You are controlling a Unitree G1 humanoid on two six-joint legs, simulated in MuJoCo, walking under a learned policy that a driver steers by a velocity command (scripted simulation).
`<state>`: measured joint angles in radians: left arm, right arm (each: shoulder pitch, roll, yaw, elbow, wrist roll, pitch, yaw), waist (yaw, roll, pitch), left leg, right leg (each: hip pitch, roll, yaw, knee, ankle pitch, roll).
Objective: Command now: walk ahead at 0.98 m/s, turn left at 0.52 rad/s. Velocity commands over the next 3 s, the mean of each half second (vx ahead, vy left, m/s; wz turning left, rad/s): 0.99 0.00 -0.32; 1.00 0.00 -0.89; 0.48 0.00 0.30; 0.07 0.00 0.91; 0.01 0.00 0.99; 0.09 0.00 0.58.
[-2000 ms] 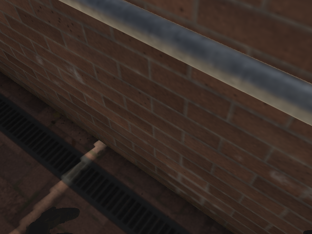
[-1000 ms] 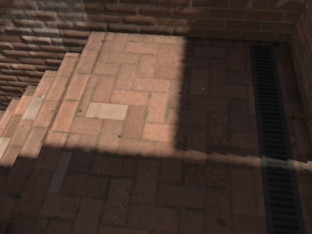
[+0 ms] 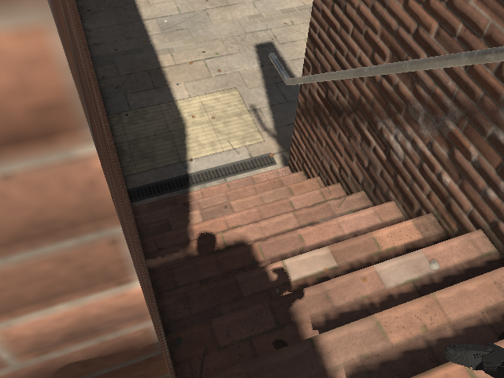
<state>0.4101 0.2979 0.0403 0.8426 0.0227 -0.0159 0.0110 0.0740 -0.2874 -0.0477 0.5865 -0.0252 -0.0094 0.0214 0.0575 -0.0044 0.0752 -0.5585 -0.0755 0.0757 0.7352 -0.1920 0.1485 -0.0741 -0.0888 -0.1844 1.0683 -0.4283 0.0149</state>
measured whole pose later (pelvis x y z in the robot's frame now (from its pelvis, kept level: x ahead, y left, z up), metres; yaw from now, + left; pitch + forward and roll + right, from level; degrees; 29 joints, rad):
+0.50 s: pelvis +0.32 -0.11 -0.01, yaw -10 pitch -3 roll +0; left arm 0.63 0.27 0.11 1.00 0.02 0.11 0.00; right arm 0.29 -0.26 -0.04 0.88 0.01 -0.07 -0.04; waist 0.15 0.02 0.06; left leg 0.13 0.13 0.29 0.68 -0.67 -0.07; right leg -0.62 -0.06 -0.07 1.14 -0.03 -0.15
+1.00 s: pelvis +0.60 -0.30 -0.22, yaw -35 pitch -1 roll +6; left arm 0.13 0.27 0.05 0.71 0.03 -0.03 -0.01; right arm 0.35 -0.33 -0.08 0.95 -0.01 -0.13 0.00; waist 0.07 0.00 -0.01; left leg 0.17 -0.08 0.23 0.50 -0.63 -0.04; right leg -0.92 -0.08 -0.01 1.18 -0.04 -0.13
